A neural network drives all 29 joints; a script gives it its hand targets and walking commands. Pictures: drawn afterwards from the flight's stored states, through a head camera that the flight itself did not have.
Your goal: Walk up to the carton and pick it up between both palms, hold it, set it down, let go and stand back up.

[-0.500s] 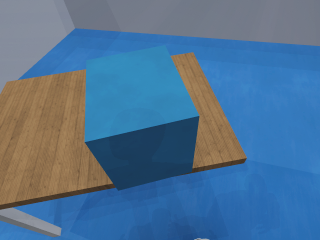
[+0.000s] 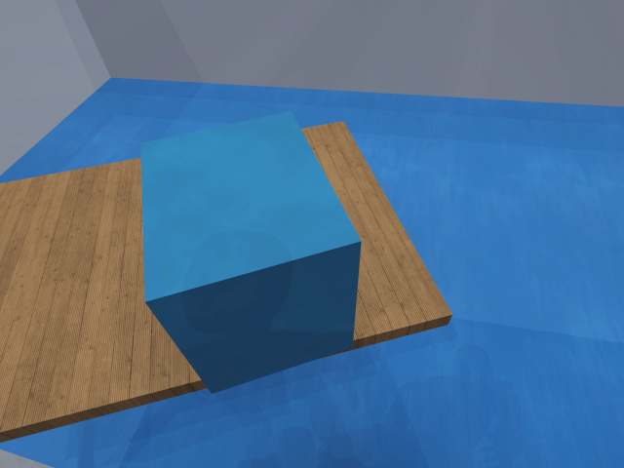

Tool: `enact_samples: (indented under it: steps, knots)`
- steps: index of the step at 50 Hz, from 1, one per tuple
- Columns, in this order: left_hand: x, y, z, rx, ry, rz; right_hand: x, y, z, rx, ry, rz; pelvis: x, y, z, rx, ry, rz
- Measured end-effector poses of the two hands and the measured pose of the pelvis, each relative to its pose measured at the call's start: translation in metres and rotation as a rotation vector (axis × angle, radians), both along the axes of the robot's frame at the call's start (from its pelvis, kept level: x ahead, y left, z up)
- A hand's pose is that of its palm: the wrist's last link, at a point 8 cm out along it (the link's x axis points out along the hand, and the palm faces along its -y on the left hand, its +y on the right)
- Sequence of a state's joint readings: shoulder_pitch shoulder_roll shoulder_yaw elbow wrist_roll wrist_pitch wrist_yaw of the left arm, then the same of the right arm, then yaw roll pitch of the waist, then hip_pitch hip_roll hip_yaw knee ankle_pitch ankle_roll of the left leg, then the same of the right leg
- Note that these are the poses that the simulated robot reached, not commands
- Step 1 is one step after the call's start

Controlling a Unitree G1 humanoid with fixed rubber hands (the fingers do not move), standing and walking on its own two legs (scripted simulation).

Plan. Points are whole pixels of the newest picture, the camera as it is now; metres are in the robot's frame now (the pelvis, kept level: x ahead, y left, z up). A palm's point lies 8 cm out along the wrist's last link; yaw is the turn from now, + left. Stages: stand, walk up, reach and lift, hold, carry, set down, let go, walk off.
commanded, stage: walk up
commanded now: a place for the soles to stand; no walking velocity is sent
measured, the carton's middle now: (252, 250) +0.44 +0.11 +0.01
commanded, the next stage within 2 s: reach and lift in 0.72 s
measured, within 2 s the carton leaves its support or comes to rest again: neither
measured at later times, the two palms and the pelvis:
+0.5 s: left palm out of the picture +0.03 +0.23 -0.13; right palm out of the picture +0.01 -0.27 -0.14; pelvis +0.00 -0.01 +0.00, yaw +0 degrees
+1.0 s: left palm out of the picture +0.15 +0.23 -0.12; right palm (519, 449) +0.18 -0.26 -0.14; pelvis -0.03 -0.03 -0.04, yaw +8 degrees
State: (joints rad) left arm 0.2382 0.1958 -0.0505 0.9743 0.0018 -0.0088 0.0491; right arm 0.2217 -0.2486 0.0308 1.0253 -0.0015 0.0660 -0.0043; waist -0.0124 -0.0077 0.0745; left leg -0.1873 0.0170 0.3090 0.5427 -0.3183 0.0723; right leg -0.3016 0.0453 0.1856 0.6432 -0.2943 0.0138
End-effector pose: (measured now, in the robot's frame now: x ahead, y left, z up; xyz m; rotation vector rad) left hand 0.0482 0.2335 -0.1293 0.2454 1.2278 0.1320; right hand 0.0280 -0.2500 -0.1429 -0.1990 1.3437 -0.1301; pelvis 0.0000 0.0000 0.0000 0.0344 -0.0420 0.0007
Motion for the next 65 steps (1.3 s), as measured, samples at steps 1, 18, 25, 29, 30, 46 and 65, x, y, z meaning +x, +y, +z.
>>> enact_samples:
  steps: [1, 18, 25, 29, 30, 46, 65]
  knots:
    - [-0.002, 0.000, 0.000, 0.003, 0.005, 0.001, 0.000, -0.001, 0.000, 0.000, 0.001, 0.000, 0.000, -0.001, 0.000, 0.001, 0.000, -0.001]
    - [-0.015, -0.004, 0.004, 0.026, 0.034, 0.012, -0.009, -0.018, -0.003, -0.008, 0.028, 0.014, -0.003, -0.012, 0.000, 0.004, 0.004, -0.001]
    - [-0.015, -0.007, 0.004, 0.017, 0.033, 0.008, -0.019, -0.020, -0.001, -0.009, 0.045, 0.007, -0.005, -0.013, 0.001, 0.003, 0.010, -0.003]
    - [-0.014, -0.008, 0.003, 0.014, 0.033, 0.005, -0.024, -0.021, -0.001, -0.011, 0.055, 0.004, -0.004, -0.013, 0.002, 0.003, 0.010, -0.003]
    - [-0.013, -0.008, 0.003, 0.014, 0.033, 0.004, -0.025, -0.021, -0.001, -0.011, 0.057, 0.003, -0.004, -0.014, 0.002, 0.004, 0.010, -0.004]
    - [0.077, 0.000, -0.013, 0.010, 0.068, 0.044, 0.103, -0.023, -0.019, 0.032, -0.207, 0.084, -0.034, -0.026, -0.038, -0.026, 0.034, 0.124]
    - [0.055, 0.012, 0.013, 0.044, -0.081, 0.075, 0.126, 0.023, 0.010, 0.086, -0.346, 0.092, -0.020, -0.041, -0.030, -0.051, 0.019, 0.166]
